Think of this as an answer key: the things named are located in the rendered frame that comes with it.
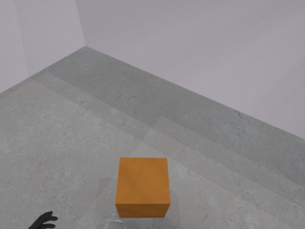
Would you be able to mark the robot left hand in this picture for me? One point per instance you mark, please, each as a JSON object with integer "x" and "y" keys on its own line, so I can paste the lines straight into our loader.
{"x": 38, "y": 224}

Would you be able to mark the carton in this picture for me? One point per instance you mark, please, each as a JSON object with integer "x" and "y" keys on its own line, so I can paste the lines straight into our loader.
{"x": 143, "y": 188}

